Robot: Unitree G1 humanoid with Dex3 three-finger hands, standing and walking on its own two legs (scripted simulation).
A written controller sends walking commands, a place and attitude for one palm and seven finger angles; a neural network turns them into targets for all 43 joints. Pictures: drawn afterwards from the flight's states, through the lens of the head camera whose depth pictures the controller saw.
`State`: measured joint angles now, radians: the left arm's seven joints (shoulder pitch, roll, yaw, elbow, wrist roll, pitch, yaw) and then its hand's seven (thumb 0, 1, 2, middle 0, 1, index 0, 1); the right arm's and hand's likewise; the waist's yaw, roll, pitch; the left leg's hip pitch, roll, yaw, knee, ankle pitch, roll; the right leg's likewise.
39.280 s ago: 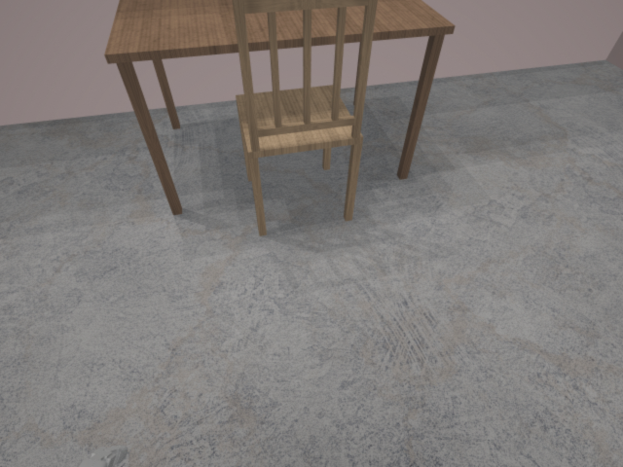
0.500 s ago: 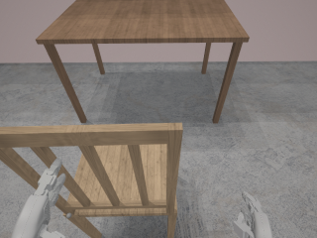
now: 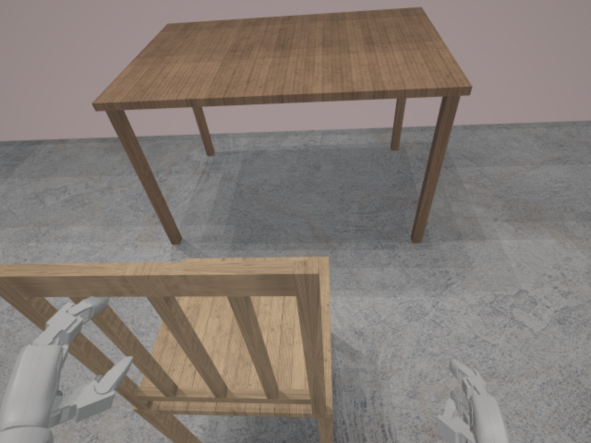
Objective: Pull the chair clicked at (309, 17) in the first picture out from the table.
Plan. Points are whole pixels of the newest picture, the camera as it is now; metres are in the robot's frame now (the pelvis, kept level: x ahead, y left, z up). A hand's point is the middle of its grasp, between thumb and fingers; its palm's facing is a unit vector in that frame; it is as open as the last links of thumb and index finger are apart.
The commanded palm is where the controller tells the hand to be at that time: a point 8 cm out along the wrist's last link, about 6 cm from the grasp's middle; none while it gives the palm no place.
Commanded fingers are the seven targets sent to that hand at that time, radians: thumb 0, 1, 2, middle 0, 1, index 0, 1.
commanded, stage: draw the hand back to the body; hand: left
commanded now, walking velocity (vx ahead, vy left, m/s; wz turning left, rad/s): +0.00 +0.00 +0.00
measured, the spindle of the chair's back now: (196, 353) +0.26 +0.20 -0.06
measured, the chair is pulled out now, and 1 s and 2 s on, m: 0.63 0.62 0.62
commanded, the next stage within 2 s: step back with the hand held close in 0.48 s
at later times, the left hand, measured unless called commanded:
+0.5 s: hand (94, 374) +0.16 +0.25 +0.09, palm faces +0.30 -0.80 -0.53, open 6.2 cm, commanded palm +0.14 +0.30 +0.18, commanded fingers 0.00 0.90 0.90 -0.20 -0.30 -0.20 -0.30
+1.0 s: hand (53, 373) +0.14 +0.26 +0.14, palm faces +0.26 -0.77 -0.58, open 6.8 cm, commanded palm +0.09 +0.31 +0.18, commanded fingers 0.00 0.90 0.90 -0.20 -0.30 -0.20 -0.30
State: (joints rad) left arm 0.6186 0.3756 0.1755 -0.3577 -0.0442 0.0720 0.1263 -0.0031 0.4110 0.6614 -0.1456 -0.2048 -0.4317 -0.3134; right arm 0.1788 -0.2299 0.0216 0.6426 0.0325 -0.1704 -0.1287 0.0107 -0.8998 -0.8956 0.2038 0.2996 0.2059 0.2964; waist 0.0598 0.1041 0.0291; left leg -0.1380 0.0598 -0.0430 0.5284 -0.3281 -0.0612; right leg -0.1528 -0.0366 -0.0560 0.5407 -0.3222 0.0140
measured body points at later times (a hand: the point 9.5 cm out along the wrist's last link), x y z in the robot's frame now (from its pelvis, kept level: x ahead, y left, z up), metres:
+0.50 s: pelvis +0.00 +0.00 +0.00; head -0.01 -0.04 +0.45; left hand +0.14 +0.29 +0.12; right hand +0.20 -0.22 -0.09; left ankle -0.02 +0.16 -0.73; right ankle -0.02 -0.13 -0.73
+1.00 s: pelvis -0.05 +0.01 +0.00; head +0.01 +0.00 +0.45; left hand +0.12 +0.30 +0.17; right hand +0.14 -0.23 -0.09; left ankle -0.02 +0.16 -0.73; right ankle -0.02 -0.13 -0.73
